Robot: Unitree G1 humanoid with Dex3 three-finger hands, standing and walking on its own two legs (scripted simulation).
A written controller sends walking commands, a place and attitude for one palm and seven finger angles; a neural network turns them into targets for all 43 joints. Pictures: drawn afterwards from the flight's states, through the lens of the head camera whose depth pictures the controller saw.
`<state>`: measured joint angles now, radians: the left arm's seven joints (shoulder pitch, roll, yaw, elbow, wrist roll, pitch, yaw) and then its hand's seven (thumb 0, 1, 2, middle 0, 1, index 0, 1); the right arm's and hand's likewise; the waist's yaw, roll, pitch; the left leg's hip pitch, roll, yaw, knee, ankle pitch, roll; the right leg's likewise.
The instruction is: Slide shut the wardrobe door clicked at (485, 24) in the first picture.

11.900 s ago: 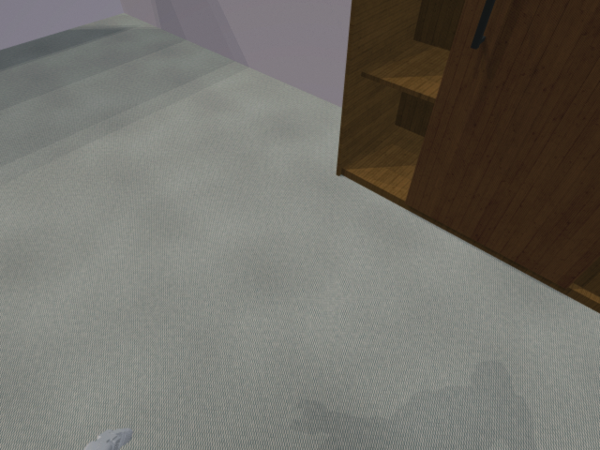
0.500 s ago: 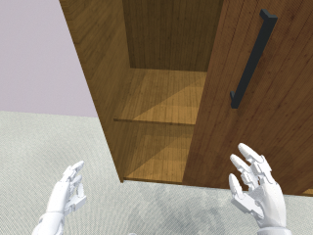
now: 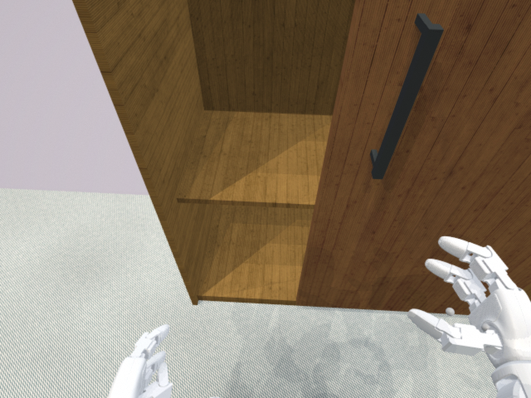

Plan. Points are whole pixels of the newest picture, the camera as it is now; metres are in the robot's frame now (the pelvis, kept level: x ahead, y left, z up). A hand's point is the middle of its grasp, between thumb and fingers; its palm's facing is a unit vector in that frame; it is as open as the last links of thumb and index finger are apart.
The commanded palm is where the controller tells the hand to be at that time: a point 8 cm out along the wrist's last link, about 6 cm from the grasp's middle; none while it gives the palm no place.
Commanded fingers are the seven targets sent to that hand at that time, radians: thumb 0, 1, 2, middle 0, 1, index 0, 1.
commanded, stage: raise the hand with hooked fingers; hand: right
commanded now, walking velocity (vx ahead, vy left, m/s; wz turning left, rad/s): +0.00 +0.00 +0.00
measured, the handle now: (396, 108) +0.52 -0.17 +0.19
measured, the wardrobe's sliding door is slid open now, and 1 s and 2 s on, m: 0.38 0.38 0.38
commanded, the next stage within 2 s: move the hooked fingers beside the handle in 1.24 s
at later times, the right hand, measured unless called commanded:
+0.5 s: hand out of the picture +0.27 -0.27 +0.17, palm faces +0.08 +0.99 -0.08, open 13.7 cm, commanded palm +0.23 -0.31 +0.18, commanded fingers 0.00 0.50 -0.30 0.30 1.20 0.30 1.20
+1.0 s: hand out of the picture +0.30 -0.28 +0.21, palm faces +0.07 +1.00 -0.07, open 14.0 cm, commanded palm +0.26 -0.32 +0.21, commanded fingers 0.00 0.50 -0.30 0.30 1.20 0.30 1.20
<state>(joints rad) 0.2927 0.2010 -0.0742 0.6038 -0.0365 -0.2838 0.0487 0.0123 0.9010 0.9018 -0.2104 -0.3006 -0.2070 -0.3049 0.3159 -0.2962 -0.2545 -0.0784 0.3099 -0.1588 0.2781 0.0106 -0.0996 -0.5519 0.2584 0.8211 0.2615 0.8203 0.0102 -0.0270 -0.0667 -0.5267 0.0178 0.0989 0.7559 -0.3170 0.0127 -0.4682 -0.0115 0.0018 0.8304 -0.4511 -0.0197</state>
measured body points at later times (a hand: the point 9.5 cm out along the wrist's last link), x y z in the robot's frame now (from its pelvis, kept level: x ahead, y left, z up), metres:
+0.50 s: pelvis +0.01 -0.01 +0.02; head +0.00 -0.01 +0.47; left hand +0.21 +0.20 -0.03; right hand +0.26 -0.33 +0.17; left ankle +0.04 +0.12 -0.71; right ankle -0.02 -0.10 -0.71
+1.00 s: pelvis +0.02 +0.00 +0.03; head +0.01 +0.02 +0.48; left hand +0.21 +0.24 -0.04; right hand +0.29 -0.33 +0.21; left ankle +0.04 +0.12 -0.71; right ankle -0.02 -0.10 -0.71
